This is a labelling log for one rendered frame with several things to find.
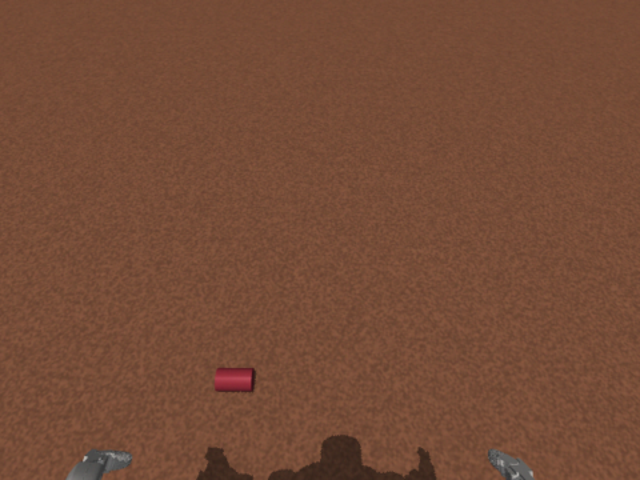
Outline left robot hand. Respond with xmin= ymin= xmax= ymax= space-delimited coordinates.
xmin=65 ymin=449 xmax=132 ymax=480

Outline right robot hand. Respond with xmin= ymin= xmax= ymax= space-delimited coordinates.
xmin=488 ymin=449 xmax=535 ymax=480

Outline can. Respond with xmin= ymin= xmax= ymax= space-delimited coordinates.
xmin=215 ymin=368 xmax=254 ymax=391

